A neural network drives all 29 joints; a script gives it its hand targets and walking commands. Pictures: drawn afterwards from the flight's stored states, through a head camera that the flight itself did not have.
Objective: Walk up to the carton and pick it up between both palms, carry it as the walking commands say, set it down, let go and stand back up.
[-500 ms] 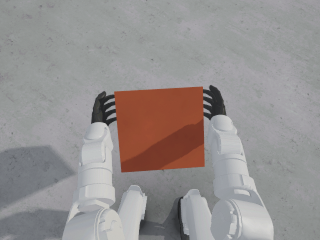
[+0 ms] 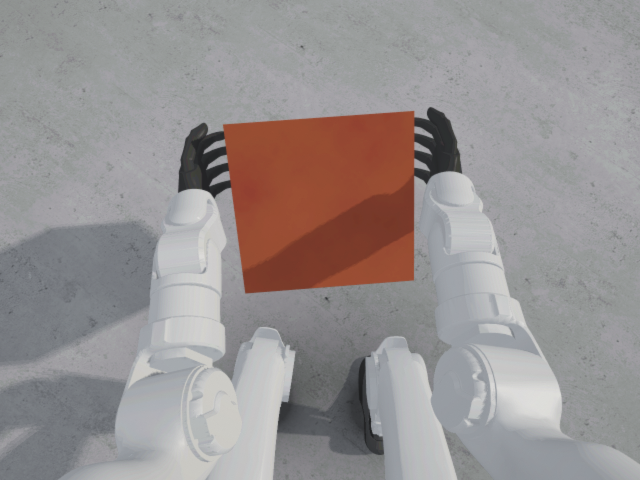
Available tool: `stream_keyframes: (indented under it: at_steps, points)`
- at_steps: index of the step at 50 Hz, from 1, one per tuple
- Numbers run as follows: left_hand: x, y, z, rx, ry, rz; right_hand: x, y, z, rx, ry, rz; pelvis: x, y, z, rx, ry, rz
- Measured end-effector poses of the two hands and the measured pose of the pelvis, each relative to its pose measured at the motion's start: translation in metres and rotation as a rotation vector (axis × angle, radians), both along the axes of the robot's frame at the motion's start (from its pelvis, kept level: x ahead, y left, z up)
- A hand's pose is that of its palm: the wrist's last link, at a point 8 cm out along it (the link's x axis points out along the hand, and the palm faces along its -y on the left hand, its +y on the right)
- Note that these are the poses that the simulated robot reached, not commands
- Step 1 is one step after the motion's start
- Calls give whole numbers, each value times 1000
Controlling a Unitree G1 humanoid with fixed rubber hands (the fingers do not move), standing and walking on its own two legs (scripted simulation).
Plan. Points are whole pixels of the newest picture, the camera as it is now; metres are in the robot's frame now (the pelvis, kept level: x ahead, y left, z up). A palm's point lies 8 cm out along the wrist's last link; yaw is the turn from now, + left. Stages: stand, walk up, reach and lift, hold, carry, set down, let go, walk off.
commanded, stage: set down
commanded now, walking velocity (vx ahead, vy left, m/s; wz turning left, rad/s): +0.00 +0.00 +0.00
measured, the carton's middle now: (320, 191) +0.49 +0.04 -0.18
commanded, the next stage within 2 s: none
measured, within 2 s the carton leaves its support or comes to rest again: neither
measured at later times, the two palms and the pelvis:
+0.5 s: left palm (216, 192) +0.47 +0.18 -0.16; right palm (420, 175) +0.52 -0.11 -0.16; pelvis -0.01 +0.00 -0.07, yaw +0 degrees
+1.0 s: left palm (230, 194) +0.50 +0.19 -0.25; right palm (405, 181) +0.54 -0.11 -0.26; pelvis -0.01 +0.00 -0.12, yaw +0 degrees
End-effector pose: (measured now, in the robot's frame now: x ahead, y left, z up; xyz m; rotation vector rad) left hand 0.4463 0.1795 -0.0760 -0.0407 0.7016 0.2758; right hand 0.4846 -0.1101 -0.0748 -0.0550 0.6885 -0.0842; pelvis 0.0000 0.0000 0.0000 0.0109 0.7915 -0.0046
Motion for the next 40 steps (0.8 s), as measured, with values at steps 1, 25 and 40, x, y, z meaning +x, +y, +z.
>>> stream_keyframes:
  at_steps: [1, 25, 40]
  points:
    - [1, 0, -3, 0, 0, 0, 1, 0, -3, -1, 0, 1, -1, 0, -3, 0, 2, 0]
    - [28, 4, -86, 11, 10, -13, 32, 3, -87, -9, 5, 30, -15, -1, -65, 8, 50, -1]
    - [45, 4, -144, 11, 19, -33, 48, 2, -146, -10, 11, 30, -14, -1, -100, 11, 63, -3]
